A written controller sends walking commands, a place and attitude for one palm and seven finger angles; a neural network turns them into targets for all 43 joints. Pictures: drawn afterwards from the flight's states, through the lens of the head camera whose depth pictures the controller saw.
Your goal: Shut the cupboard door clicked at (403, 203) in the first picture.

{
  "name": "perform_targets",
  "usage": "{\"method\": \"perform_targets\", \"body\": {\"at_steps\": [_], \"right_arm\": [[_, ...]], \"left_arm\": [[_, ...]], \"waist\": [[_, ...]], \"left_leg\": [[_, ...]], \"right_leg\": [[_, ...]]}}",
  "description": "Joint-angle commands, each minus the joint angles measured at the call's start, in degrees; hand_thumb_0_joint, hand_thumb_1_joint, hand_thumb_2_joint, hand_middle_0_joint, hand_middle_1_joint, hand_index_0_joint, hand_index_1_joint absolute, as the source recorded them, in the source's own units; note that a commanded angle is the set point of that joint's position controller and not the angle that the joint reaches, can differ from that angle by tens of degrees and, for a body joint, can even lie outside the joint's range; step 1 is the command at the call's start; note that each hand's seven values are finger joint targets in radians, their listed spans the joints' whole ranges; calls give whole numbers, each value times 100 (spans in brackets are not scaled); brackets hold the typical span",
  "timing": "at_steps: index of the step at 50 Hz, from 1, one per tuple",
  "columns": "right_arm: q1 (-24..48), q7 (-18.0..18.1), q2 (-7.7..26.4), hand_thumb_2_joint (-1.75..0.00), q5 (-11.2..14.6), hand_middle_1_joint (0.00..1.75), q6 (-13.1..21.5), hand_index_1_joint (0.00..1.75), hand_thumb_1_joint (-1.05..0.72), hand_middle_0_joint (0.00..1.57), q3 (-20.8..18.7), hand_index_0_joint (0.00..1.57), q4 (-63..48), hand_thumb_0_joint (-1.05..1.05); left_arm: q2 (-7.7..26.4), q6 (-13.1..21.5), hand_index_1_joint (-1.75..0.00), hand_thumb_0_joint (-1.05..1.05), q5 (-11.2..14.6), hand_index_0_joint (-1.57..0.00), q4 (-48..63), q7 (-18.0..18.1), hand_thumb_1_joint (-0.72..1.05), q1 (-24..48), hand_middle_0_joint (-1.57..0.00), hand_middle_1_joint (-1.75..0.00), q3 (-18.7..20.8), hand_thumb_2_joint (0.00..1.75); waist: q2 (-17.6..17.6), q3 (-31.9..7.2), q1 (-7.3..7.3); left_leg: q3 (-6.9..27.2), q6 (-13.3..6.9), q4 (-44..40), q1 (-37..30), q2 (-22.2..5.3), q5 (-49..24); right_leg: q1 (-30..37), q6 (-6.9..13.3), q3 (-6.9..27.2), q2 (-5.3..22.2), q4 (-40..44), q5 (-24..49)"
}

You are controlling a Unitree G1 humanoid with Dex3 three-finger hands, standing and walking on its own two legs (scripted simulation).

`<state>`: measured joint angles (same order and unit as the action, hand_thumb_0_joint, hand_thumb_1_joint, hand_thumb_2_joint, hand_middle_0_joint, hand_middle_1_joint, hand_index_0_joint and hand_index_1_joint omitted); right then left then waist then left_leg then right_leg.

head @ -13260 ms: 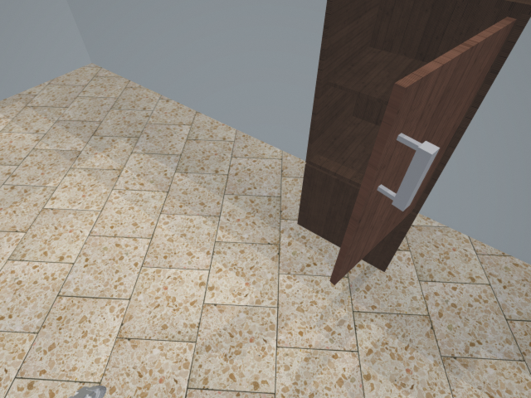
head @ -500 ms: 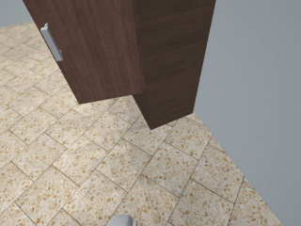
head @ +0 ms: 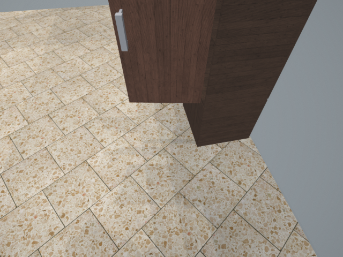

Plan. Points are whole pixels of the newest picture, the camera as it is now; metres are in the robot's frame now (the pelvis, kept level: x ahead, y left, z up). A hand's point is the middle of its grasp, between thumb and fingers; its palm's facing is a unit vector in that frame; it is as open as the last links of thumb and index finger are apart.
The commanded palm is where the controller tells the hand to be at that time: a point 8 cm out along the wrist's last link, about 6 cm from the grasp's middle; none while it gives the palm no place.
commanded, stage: take the last steps up to it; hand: left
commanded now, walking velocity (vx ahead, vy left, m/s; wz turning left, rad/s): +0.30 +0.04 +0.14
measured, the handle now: (122, 30) +0.88 +0.26 +0.08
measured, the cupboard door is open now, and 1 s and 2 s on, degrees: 78 78 78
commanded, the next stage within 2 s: come to a stop and stand still in 1.22 s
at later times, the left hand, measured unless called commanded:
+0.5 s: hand out of the picture -0.05 +0.17 -0.17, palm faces +0.23 -0.96 -0.15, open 7.4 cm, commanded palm none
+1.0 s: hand (98, 179) +0.35 +0.27 -0.15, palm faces +0.04 -0.98 -0.20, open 7.4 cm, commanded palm none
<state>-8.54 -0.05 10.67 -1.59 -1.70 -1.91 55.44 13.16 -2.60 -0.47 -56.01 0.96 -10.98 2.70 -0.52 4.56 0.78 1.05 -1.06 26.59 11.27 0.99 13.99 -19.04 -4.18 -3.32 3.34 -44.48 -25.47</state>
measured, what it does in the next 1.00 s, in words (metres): walks ahead: right foot, then left foot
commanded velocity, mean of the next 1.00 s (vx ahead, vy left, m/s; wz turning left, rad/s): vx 0.30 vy -0.01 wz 0.01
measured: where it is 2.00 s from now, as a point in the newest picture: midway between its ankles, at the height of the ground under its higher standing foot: (172, 227)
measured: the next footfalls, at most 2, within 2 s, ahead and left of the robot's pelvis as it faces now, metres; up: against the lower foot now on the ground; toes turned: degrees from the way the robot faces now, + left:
right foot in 0.06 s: +0.04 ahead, -0.12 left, +0.00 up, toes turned -4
left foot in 0.54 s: +0.19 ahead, +0.18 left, +0.00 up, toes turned +14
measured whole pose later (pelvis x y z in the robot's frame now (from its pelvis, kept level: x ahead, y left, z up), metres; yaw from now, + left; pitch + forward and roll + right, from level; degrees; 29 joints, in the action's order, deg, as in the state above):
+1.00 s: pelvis +0.24 +0.08 +0.00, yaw +3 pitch -1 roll +1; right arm -23.5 0.7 6.6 -1.9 3.4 -2.4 64.1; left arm 10.6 -0.4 -1.2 -56.9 -0.7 -5.2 3.7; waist 0.5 3.0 -2.8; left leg -11.1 -0.6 17.8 -0.6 -0.8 17.4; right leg -30.7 -1.6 -4.5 6.9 -43.4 -10.4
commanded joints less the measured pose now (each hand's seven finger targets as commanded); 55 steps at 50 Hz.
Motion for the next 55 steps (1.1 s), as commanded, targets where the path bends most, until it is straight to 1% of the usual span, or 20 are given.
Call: {"method": "perform_targets", "body": {"at_steps": [1, 2, 3, 4, 5, 8, 10, 21, 24, 26, 27, 28, 29, 32, 34, 38, 50, 53, 54, 55], "right_arm": [[-131, 79, 1018, -90, 48, 30, 99, 30, -90, 20, -275, 20, -207, 0], [-203, 65, 827, -90, 86, 30, 132, 30, -90, 20, -256, 20, -171, 0], [-295, 47, 393, -90, 141, 30, 178, 30, -90, 20, -161, 20, -274, 0], [199, -1, 546, -90, 64, 30, 155, 30, -90, 20, -198, 20, -537, 0], [341, -40, 749, -90, 14, 30, 110, 30, -90, 20, -253, 20, -538, 0], [-218, -156, 618, -90, -14, 30, 78, 30, -90, 20, -314, 20, -119, 0], [-466, -166, 432, -90, -7, 30, 63, 30, -90, 20, -277, 20, 37, 0], [352, -239, 89, -90, 52, 30, 260, 30, -90, 20, -137, 20, -132, 0], [-197, -199, 139, -90, 68, 30, 367, 30, -90, 20, -146, 20, 29, 0], [-1519, -69, 598, -90, 24, 30, 480, 30, -90, 20, -259, 20, 470, 0], [-2208, 17, 1290, -90, -26, 30, 510, 30, -90, 20, -434, 20, 649, 0], [-2550, 64, 1448, -90, -1, 30, 449, 30, -90, 20, -419, 20, 716, 0], [-2178, 132, 1338, -90, 7, 30, 436, 30, -90, 20, -411, 20, 697, 0], [-1265, 130, 465, -90, 8, 30, 545, 30, -90, 20, -215, 20, 448, 0], [-1107, 149, 367, -90, 27, 30, 625, 30, -90, 20, -164, 20, 413, 0], [-1214, 158, 362, -90, 71, 30, 666, 30, -90, 20, -149, 20, 444, 0], [-1871, 148, 525, -90, -33, 30, 551, 30, -90, 20, -224, 20, 731, 0], [-1770, 132, 545, -90, 32, 30, 532, 30, -90, 20, -210, 20, 777, 0], [-1756, 81, 374, -90, 107, 30, 558, 30, -90, 20, -185, 20, 729, 0], [-1865, 74, 54, -90, 153, 30, 570, 30, -90, 20, -96, 20, 540, 0]], "left_arm": [[238, 268, -30, 0, -68, -20, 118, -71, 90, -746, -20, -30, 17, 90], [435, 342, -30, 0, -98, -20, 12, -58, 90, -1017, -20, -30, 57, 90], [880, 423, -30, 0, -178, -20, -55, -8, 90, -1361, -20, -30, 164, 90], [1170, 390, -30, 0, -121, -20, -8, 7, 90, -1597, -20, -30, 213, 90], [1096, 462, -30, 0, -78, -20, -31, 34, 90, -1560, -20, -30, 233, 90], [521, 555, -30, 0, -74, -20, 76, 30, 90, -844, -20, -30, 104, 90], [322, 626, -30, 0, -52, -20, -2, 24, 90, -1048, -20, -30, 41, 90], [300, 708, -30, 0, -130, -20, -773, 66, 90, -1913, -20, -30, 45, 90], [413, 627, -30, 0, -121, -20, -797, 66, 90, -1657, -20, -30, 117, 90], [148, 578, -30, 0, -74, -20, -786, 37, 90, -1648, -20, -30, 82, 90], [-213, 546, -30, 0, -21, -20, -687, -4, 90, -1824, -20, -30, 36, 90], [-169, 536, -30, 0, -44, -20, -434, 9, 90, -1449, -20, -30, 7, 90], [-240, 503, -30, 0, -41, -20, -387, 32, 90, -1132, -20, -30, 2, 90], [-222, 479, -30, 0, -115, -20, -495, -99, 90, -798, -20, -30, 73, 90], [-370, 387, -30, 0, -145, -20, -562, -119, 90, -1093, -20, -30, 65, 90], [-220, 296, -30, 0, -125, -20, -358, -154, 90, -766, -20, -30, 107, 90], [-139, 382, -30, 0, -78, -20, 348, -221, 90, 898, -20, -30, 65, 90], [156, 541, -30, 0, -95, -20, -123, -188, 90, -493, -20, -30, 138, 90], [613, 621, -30, 0, -125, -20, -405, -119, 90, -1358, -20, -30, 239, 90], [1219, 656, -30, 0, -82, -20, -585, -60, 90, -1992, -20, -30, 377, 90]], "waist": [[-657, -517, 108], [-108, -454, 235], [1404, -395, 363], [1525, 134, 590], [1628, 373, 526], [728, 547, -12], [761, 320, -29], [1026, 332, 290], [1006, 155, 15], [-178, -544, -531], [-1871, -1040, -678], [-1807, -1035, -794], [-1587, -857, -726], [-246, 80, -264], [-419, -22, -66], [-468, 39, 12], [-571, 297, -383], [-135, -562, 258], [463, -1204, 597], [1681, -1766, 622]], "left_leg": [[1245, -662, -548, 356, -1115, 528], [1021, -423, 60, 1091, -733, 1015], [146, -46, 1534, 2280, 8, 1619], [123, 59, 2559, 2876, 61, 2059], [429, 26, 3140, 2881, -191, 1589], [199, 134, 3684, 2550, -450, 286], [7, 240, 3691, 2394, -425, -225], [-666, 225, 1498, 2053, -628, -75], [-888, 113, 702, 747, -453, -6], [-691, 27, -85, -1373, -577, -103], [1360, -336, -517, -2278, -2024, 25], [2209, -713, -1201, -2112, -2588, 407], [2249, -820, -1436, -1684, -2728, 955], [1104, -654, -1677, -61, -2206, 472], [451, -607, -1727, 19, -1920, -118], [103, -714, -1811, -365, -1815, -893], [-314, -679, -1178, -987, -1864, -2230], [-682, -325, 539, -637, -1443, -3114], [-975, -83, 1890, 502, -1087, -1951], [-1038, 154, 3642, 1866, -223, 1831]], "right_leg": [[1115, 111, -267, -176, 1665, 731], [1970, 196, 61, 64, 2347, 794], [2642, 627, 1740, 1434, 3166, -288], [1976, 1107, 2805, 2319, 3713, -934], [1273, 1176, 3141, 2304, 4027, -1637], [747, 871, 1606, 1628, 3886, -854], [908, 742, 814, 1287, 3769, 233], [1494, 1033, 233, 1488, 3367, 1734], [1045, 925, 25, 1408, 2781, 1636], [270, 645, -470, 851, 818, 1826], [-959, 362, -781, 126, -903, -141], [-1488, 430, -309, -85, -1873, -1053], [-1783, 480, 55, 139, -2541, -726], [-1454, 436, 189, 573, -2502, 514], [-1275, 347, 149, 522, -2320, 903], [-1719, 226, 205, 511, -1977, 1454], [-1097, 398, -319, 192, 716, 1323], [1154, 582, -548, -155, 1766, 1865], [2730, 887, 389, 750, 1774, 2470], [3787, 1575, 2358, 2231, 2099, 3989]]}}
